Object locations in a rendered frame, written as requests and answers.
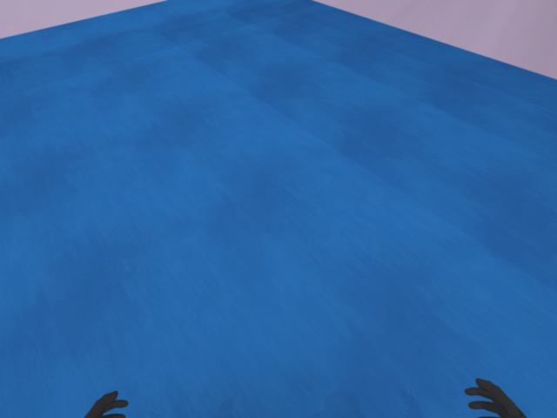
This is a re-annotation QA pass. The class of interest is right robot hand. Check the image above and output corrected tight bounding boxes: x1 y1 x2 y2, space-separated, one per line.
465 378 527 418

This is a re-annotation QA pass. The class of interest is left robot hand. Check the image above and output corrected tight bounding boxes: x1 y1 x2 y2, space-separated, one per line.
84 391 129 418

